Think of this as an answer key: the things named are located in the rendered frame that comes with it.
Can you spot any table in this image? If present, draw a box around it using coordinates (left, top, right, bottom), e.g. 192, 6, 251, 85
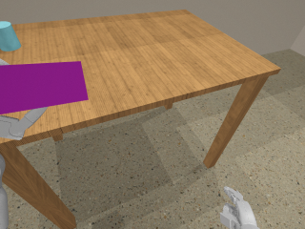
0, 10, 281, 229

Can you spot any robot left hand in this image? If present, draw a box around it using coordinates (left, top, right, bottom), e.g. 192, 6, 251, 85
0, 58, 48, 140

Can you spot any robot right hand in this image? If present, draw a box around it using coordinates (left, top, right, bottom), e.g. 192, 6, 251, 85
220, 186, 257, 229

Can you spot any sponge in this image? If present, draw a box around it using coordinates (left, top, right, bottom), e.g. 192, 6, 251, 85
0, 61, 89, 115

